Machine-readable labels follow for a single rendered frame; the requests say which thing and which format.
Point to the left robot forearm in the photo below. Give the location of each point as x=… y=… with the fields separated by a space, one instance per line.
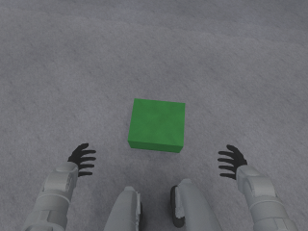
x=54 y=197

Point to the robot right hand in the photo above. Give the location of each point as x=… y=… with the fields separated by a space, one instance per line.
x=238 y=161

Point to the carton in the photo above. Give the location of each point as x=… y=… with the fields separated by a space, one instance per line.
x=157 y=125

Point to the right robot forearm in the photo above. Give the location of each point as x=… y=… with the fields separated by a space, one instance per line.
x=263 y=201

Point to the robot left hand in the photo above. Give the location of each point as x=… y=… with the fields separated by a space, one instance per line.
x=76 y=158

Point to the right robot shin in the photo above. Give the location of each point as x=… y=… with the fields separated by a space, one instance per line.
x=179 y=213

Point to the robot right thigh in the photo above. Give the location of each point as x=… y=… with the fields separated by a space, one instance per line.
x=199 y=215

